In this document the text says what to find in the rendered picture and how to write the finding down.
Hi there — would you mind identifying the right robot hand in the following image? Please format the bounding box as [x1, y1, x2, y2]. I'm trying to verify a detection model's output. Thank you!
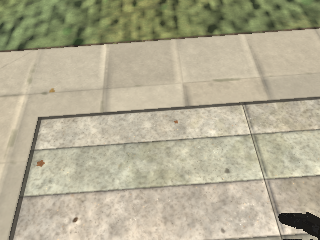
[278, 212, 320, 240]

